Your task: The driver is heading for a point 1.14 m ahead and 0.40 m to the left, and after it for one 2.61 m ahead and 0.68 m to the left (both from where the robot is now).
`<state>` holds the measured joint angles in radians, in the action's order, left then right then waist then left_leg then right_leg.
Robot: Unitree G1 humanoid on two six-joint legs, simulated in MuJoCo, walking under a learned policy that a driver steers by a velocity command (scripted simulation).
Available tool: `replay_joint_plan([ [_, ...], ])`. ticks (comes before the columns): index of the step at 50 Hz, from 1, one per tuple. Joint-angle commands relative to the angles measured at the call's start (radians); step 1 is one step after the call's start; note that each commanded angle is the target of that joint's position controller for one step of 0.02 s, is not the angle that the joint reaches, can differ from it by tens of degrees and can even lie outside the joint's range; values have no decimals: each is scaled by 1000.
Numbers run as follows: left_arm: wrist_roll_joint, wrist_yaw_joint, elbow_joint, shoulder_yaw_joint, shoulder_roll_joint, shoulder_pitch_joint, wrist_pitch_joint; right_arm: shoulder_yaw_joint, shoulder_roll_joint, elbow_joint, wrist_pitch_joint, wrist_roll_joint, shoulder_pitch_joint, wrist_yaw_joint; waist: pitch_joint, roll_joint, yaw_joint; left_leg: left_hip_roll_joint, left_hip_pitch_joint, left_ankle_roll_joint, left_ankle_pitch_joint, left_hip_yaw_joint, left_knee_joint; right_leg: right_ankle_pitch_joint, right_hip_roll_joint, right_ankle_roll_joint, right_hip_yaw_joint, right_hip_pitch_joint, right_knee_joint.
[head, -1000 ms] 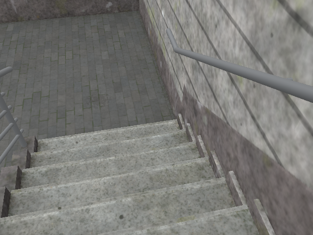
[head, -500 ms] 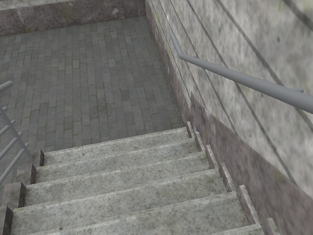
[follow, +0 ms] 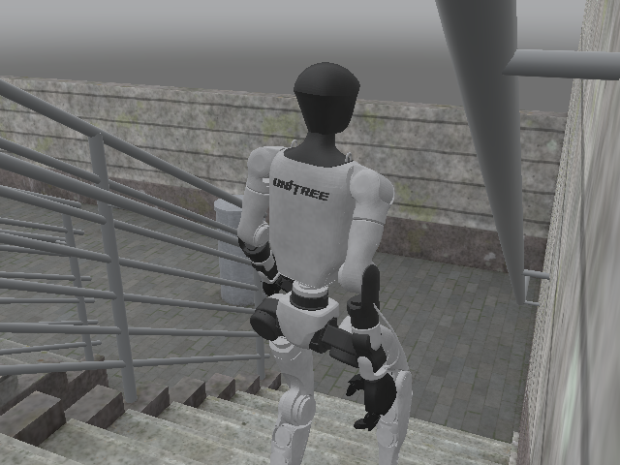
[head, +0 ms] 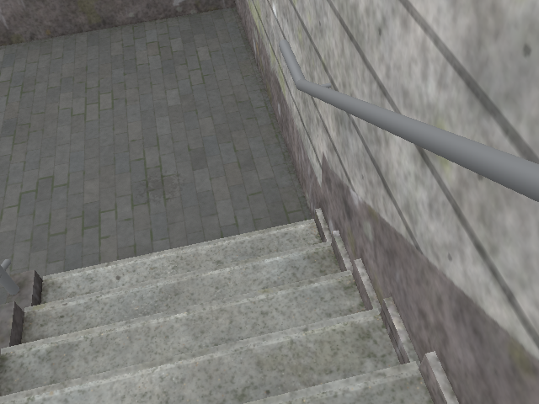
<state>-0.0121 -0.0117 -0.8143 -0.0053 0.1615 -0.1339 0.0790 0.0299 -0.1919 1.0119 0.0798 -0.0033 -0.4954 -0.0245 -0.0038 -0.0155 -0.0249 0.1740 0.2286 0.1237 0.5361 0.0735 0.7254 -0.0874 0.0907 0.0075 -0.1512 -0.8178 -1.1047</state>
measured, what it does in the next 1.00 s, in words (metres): goes down, turning left: right foot 0.16 m lower, then left foot 0.16 m lower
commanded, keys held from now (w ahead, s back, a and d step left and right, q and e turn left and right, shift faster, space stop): w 0.04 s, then w+q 0.96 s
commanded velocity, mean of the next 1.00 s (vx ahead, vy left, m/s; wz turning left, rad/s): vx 0.50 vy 0.00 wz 0.43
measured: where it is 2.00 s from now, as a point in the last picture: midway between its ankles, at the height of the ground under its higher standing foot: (179, 353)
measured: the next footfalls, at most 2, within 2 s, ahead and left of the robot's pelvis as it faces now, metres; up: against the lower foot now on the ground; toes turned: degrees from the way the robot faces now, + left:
right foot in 0.18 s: +0.27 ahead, -0.16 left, -0.16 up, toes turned +2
left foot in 0.72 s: +0.48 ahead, +0.16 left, -0.33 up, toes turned +17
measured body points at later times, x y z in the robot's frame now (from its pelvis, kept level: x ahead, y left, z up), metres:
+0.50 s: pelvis +0.27 -0.04 -0.15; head +0.29 -0.07 +0.30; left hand +0.17 +0.20 -0.27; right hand +0.44 -0.29 -0.28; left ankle +0.41 +0.19 -0.79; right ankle +0.23 -0.16 -0.86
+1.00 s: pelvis +0.51 +0.09 -0.31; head +0.51 +0.12 +0.14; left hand +0.54 +0.40 -0.42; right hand +0.63 -0.12 -0.44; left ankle +0.44 +0.15 -1.02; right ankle +0.71 -0.03 -0.96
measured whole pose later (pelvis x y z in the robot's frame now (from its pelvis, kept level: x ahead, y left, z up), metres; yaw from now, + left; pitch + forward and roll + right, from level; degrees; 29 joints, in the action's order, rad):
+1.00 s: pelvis +0.51 +0.09 -0.31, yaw +29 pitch +2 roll +1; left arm -0.03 -0.04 -0.75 -0.07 0.25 -0.14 0.08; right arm 0.05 -0.15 0.86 0.02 -0.02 -0.41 -0.04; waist -0.02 -0.07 -0.01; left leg 0.18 0.33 0.09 0.41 -0.14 0.72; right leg -0.13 0.09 -0.03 -0.15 -0.78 -1.05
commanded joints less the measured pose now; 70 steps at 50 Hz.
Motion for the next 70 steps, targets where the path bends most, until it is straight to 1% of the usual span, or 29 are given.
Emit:
replay_joint_plan([
  [1,-7,29,95,-17,144,126,15,6,-81,-71,37,-36,-12,-41,135,-55,-33,-234,39,91,-363,-289,-86,-467,30,12,31,21,559],
  [3,-9,66,99,9,63,167,-19,11,-109,-33,10,-5,-36,-18,84,27,-90,-222,156,96,-265,-273,-46,-449,-12,-2,81,289,626],
  [6,15,48,100,-18,134,95,-32,13,-96,-15,-24,-19,-55,1,87,66,-89,-207,9,81,-477,-325,124,-184,-40,-11,87,365,705],
  [8,-4,49,-24,-77,251,-267,-10,22,-126,-41,-41,11,76,15,-74,138,96,-179,-45,26,-715,-323,496,-326,-7,14,95,651,687],
  [9,-10,52,-73,-98,272,-400,9,19,-121,-40,-37,11,90,21,-69,68,164,-141,48,-7,-661,-295,726,-365,-4,19,144,803,743],
  [11,-41,65,-128,-78,243,-512,10,8,-13,-39,-25,-57,-174,2,-132,-271,90,-4,643,-121,371,-283,1374,-839,334,265,-181,1202,415],
  [14,1,48,-119,-80,228,-369,-18,40,-113,-157,-50,-76,57,-35,-38,-63,56,-144,820,-85,-21,-266,1196,295,384,314,-399,857,704],
  [16,-7,5,-70,-55,182,-184,-8,66,-175,-180,-91,-53,95,-52,86,-34,-28,-195,647,-72,-286,-355,860,213,343,229,-297,500,730],
  [20,-57,-37,-106,-53,221,-234,19,48,-68,-234,-112,-13,179,-35,27,-113,-21,-187,538,-122,-591,-289,561,-136,257,184,-30,435,672],
  [24,34,-69,-151,-48,135,-325,35,58,-105,-270,-81,-19,244,0,56,-107,6,-191,576,-109,-1080,-332,91,311,137,75,159,515,520],
  [32,18,-67,-108,-80,191,-352,-36,39,-82,-385,-105,-25,501,84,167,-71,134,-216,413,-93,-856,-120,-131,383,223,59,171,509,284],
  [34,50,-64,-100,-100,239,-286,-60,47,-84,-341,-108,-40,405,73,119,-37,86,-225,216,-47,-767,-69,-192,211,258,58,181,471,134],
  [36,43,-61,-110,-121,275,-237,-30,98,-160,-206,-119,-19,37,37,-43,-33,-108,-152,-285,19,-817,-16,-295,-44,167,20,275,363,-363],
  [37,5,-60,-101,-102,169,-309,3,103,-278,-157,-98,-2,-63,36,-32,352,-89,-257,-513,97,-1456,-147,-172,896,-6,-57,312,32,-956],
  [38,-5,-39,-66,-63,121,-480,37,86,-316,-171,-88,17,-48,56,-283,424,-3,-341,-767,216,-1399,-369,60,1014,-9,-82,117,-172,-1109],
  [39,14,-27,-11,-70,170,-368,54,103,-308,-176,-89,-21,-75,63,-406,284,-78,-411,-770,300,-1021,-519,-83,974,-6,-96,59,-225,-1032],
  [41,66,-75,65,-64,168,-127,36,89,-253,-169,-79,-21,27,42,-184,-33,-48,-498,-470,280,-256,-835,-379,653,20,-73,53,-344,-796],
  [43,55,-88,38,-89,220,-205,2,53,-138,-237,-26,-2,241,63,-77,-58,99,-459,-167,224,-268,-824,-284,362,63,-32,-58,-265,-519],
  [46,-44,-56,87,-84,149,-102,-2,54,-117,-253,-40,-15,240,4,-48,56,95,-269,123,180,-632,-535,-241,166,36,-49,12,23,-62],
  [47,-39,-37,59,-83,146,-155,2,59,-144,-238,-43,7,197,-16,-91,71,108,-250,143,187,-796,-509,-188,33,7,-54,37,101,-96],
  [49,-3,-9,108,-85,168,-51,19,48,-89,-212,-29,-27,100,-39,-57,111,63,-208,81,163,-658,-495,-127,-176,-7,-30,-12,37,117],
  [53,-29,3,203,-66,87,72,3,39,-91,-209,-55,-25,112,-47,-9,72,15,-85,435,101,-272,-402,-68,-435,-126,-34,110,520,459],
  [57,17,1,237,-89,147,-2,-14,24,-69,-226,-64,-41,97,-49,68,103,32,-114,226,109,-273,-582,178,-196,-40,-6,-34,463,679],
  [60,6,22,69,-114,161,-362,3,0,-22,-184,-68,-47,87,-34,18,66,121,-36,196,62,-365,-468,624,-379,24,29,52,762,886],
  [62,-9,45,-21,-90,142,-628,-8,-16,54,-172,-44,-62,-86,27,-182,-346,128,116,843,-25,408,-379,1404,-545,202,174,-147,1385,357],
  [64,42,43,-13,-119,262,-585,-27,-1,-76,-252,-23,-109,-2,16,-164,-447,118,-14,1100,-65,239,-311,1560,52,336,337,-433,1302,581],
  [65,25,32,-9,-87,150,-447,-41,18,-112,-277,-55,-77,210,-12,4,-16,98,-88,1099,-40,0,-249,1469,630,289,295,-444,994,799],
  [67,-5,25,-6,-35,99,-266,-12,-4,-79,-316,-98,-68,315,-45,220,61,11,-179,939,-42,-161,-300,1220,737,254,269,-489,514,859],
  [70,2,-4,-13,-20,120,-209,17,5,-93,-322,-59,-6,281,-33,210,-17,-53,-249,741,-73,-513,-220,664,232,39,167,-161,319,762],
])
Keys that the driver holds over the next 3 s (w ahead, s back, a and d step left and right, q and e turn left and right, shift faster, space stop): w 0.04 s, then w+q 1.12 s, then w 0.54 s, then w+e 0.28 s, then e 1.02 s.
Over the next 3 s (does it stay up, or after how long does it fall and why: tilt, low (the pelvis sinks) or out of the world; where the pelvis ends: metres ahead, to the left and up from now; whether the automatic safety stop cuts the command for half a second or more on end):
stays up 1.06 0.62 -0.78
